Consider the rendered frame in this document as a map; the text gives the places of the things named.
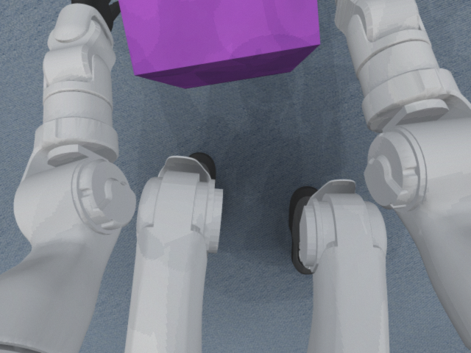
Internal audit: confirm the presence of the robot right forearm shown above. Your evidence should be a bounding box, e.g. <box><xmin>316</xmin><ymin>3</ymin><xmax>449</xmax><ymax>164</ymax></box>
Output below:
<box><xmin>334</xmin><ymin>0</ymin><xmax>471</xmax><ymax>133</ymax></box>

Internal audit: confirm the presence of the robot shin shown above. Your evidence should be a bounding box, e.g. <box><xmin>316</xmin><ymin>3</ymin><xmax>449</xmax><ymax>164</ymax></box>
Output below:
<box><xmin>136</xmin><ymin>156</ymin><xmax>211</xmax><ymax>239</ymax></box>
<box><xmin>299</xmin><ymin>179</ymin><xmax>387</xmax><ymax>269</ymax></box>

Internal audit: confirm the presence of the left robot hand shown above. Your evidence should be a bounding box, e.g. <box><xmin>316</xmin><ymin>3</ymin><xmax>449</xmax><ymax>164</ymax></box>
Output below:
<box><xmin>71</xmin><ymin>0</ymin><xmax>121</xmax><ymax>31</ymax></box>

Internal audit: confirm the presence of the robot left forearm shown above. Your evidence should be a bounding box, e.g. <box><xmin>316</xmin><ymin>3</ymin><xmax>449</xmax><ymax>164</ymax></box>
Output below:
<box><xmin>14</xmin><ymin>4</ymin><xmax>119</xmax><ymax>215</ymax></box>

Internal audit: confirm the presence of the robot right shin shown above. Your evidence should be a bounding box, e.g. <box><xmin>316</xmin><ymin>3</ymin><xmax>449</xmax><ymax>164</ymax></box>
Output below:
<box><xmin>299</xmin><ymin>179</ymin><xmax>387</xmax><ymax>269</ymax></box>

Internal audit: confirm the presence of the carton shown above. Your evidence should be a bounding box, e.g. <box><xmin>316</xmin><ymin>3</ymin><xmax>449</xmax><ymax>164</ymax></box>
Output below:
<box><xmin>118</xmin><ymin>0</ymin><xmax>320</xmax><ymax>89</ymax></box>

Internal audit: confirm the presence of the right robot upper arm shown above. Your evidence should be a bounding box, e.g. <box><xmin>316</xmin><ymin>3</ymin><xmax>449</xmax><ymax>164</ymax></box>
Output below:
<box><xmin>364</xmin><ymin>117</ymin><xmax>471</xmax><ymax>351</ymax></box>

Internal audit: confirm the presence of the left robot upper arm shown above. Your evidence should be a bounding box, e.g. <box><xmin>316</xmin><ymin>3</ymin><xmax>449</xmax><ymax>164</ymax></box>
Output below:
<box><xmin>0</xmin><ymin>157</ymin><xmax>136</xmax><ymax>353</ymax></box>

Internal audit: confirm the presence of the robot left shin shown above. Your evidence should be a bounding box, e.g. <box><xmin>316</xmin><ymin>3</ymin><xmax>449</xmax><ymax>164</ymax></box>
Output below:
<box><xmin>136</xmin><ymin>156</ymin><xmax>211</xmax><ymax>239</ymax></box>

